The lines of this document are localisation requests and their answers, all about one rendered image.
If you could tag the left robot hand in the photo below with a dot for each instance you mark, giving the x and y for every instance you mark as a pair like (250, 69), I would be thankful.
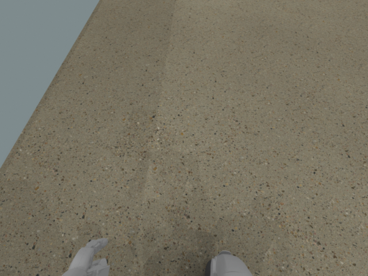
(84, 259)

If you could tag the robot right shin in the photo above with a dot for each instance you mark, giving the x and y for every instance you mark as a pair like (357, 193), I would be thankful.
(224, 252)

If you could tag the right robot thigh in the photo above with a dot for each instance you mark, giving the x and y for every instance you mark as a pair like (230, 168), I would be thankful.
(228, 265)

